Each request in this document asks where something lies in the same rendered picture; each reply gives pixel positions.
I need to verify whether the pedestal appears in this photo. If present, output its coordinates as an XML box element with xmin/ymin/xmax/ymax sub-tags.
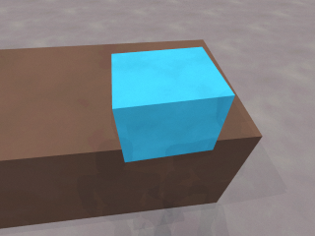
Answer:
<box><xmin>0</xmin><ymin>39</ymin><xmax>263</xmax><ymax>229</ymax></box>

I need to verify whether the carton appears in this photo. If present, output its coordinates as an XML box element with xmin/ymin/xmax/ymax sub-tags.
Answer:
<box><xmin>111</xmin><ymin>47</ymin><xmax>235</xmax><ymax>162</ymax></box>

